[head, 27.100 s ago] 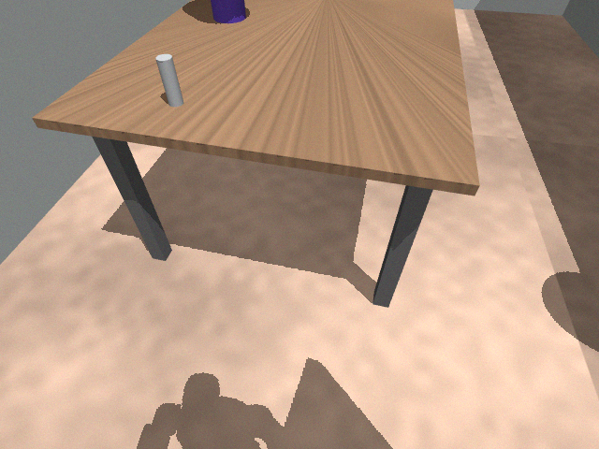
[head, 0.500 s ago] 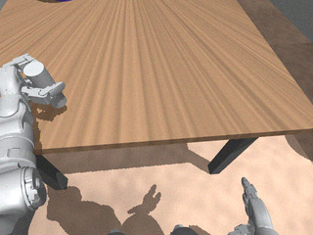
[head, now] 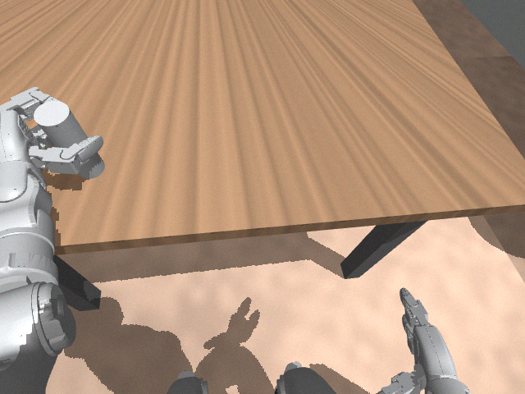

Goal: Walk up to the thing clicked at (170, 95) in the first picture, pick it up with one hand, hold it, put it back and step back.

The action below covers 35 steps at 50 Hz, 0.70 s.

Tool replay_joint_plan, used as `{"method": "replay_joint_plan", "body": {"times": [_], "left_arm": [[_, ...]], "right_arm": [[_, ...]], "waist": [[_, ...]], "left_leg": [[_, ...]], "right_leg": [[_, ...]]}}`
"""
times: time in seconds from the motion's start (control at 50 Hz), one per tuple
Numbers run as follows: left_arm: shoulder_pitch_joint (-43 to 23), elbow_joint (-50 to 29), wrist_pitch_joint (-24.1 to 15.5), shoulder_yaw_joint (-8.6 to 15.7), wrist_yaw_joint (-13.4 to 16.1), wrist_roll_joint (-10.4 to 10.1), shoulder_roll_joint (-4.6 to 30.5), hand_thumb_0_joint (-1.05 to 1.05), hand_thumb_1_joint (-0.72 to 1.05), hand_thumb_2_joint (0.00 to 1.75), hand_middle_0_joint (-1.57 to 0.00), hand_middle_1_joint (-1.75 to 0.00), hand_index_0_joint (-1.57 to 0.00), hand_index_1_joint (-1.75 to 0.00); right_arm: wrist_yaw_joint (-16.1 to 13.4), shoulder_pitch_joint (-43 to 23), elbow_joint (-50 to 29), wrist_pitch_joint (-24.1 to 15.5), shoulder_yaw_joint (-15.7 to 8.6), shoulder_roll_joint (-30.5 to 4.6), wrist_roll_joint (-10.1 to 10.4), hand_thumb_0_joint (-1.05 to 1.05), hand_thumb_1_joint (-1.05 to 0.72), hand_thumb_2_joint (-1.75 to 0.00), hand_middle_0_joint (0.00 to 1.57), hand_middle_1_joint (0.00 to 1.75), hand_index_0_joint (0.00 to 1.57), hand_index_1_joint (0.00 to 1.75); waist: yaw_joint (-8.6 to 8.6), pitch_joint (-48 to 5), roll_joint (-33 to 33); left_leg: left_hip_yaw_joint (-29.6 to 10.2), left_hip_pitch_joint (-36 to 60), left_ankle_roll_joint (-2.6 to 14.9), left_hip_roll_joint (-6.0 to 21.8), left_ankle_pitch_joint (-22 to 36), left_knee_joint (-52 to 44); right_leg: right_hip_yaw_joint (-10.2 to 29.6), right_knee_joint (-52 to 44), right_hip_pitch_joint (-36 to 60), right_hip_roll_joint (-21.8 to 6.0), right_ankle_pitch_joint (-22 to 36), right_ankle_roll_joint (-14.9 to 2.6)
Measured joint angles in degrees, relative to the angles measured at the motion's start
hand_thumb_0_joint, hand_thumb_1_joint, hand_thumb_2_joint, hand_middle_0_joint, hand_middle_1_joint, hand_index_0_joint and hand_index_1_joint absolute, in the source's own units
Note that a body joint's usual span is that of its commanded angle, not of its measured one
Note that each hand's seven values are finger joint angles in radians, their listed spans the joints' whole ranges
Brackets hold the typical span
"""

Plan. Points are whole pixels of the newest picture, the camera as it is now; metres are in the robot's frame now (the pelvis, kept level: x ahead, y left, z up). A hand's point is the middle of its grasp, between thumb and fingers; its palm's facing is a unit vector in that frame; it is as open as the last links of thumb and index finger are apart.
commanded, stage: lower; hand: left
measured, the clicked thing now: (74, 144) +0.48 +0.23 +0.08
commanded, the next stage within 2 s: loosen in 0.08 s
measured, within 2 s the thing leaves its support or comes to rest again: neither
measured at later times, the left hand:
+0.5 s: hand (67, 136) +0.49 +0.24 +0.08, palm faces +0.24 -0.97 +0.00, open 9.1 cm
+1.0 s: hand (52, 123) +0.50 +0.25 +0.10, palm faces +0.26 -0.97 +0.01, open 16.7 cm
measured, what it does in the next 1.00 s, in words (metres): stands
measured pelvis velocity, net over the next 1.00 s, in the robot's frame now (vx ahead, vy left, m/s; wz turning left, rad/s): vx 0.00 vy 0.00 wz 0.00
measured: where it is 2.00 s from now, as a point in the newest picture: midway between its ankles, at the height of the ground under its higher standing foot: outside the picture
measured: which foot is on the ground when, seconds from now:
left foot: down 0.00-1.00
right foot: down 0.00-1.00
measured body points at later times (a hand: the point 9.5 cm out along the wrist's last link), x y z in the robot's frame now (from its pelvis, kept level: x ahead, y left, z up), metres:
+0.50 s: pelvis -0.01 -0.01 -0.01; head +0.10 +0.02 +0.42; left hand +0.47 +0.29 +0.08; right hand +0.15 -0.26 -0.04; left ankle +0.01 +0.12 -0.68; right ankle +0.00 -0.15 -0.68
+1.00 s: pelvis +0.00 +0.00 -0.01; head +0.09 +0.03 +0.43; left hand +0.48 +0.30 +0.10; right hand +0.16 -0.26 -0.01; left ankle +0.01 +0.12 -0.68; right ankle +0.00 -0.15 -0.68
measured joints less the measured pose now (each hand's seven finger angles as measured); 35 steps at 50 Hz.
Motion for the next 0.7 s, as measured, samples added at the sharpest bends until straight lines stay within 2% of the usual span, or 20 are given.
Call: {"method": "replay_joint_plan", "body": {"times": [0.26, 0.42, 0.5, 0.7], "left_arm": [[-0.52, -0.32, -1.53, 1.17, -0.64, 0.00, 0.34, -0.03, -0.38, 1.03, -0.95, -1.31, -1.04, -1.33], [-1.86, 0.68, -1.69, 1.65, -0.51, 0.17, 1.33, -0.01, -0.31, 0.83, -0.99, -1.13, -1.06, -1.13], [-2.29, 1.75, -1.43, 1.93, -0.87, 0.40, 1.57, -0.01, -0.31, 0.68, -0.91, -0.96, -0.97, -0.94], [-2.81, 2.19, -1.94, 2.68, -0.21, 0.74, 2.35, -0.01, -0.37, 0.38, -0.60, -0.55, -0.62, -0.54]], "right_arm": [[0.77, 1.53, -3.82, 1.57, 0.59, -0.38, -0.05, -0.01, 0.53, -0.05, 0.06, 0.05, 0.06, 0.05], [0.79, 1.76, -5.45, 2.37, 0.50, -1.03, -0.21, -0.01, 0.53, -0.04, 0.06, 0.05, 0.06, 0.05], [0.74, 1.79, -6.27, 2.66, 1.03, -1.10, -0.33, -0.01, 0.53, -0.04, 0.06, 0.05, 0.06, 0.05], [0.34, 2.17, -6.62, 3.23, 0.78, -1.19, -0.29, -0.01, 0.53, -0.05, 0.06, 0.05, 0.06, 0.05]], "waist": [[-0.07, -0.62, -0.25], [-0.50, -0.36, -0.40], [-0.95, -0.40, -0.42], [-1.60, -0.39, -0.36]], "left_leg": [[-0.47, -2.37, -0.29, -0.17, -0.66, 2.16], [-0.84, -3.88, -0.62, -0.13, -0.58, 3.30], [-0.86, -4.24, -0.67, -0.05, -0.48, 3.50], [-0.64, -4.86, -0.59, 0.04, -0.73, 4.18]], "right_leg": [[-0.39, 3.06, -2.61, -0.10, -1.29, -0.28], [-0.68, 4.52, -4.18, 0.01, -1.45, -0.58], [-0.67, 4.82, -4.61, 0.09, -1.39, -0.61], [-0.43, 5.46, -5.32, 0.18, -1.51, -0.54]]}}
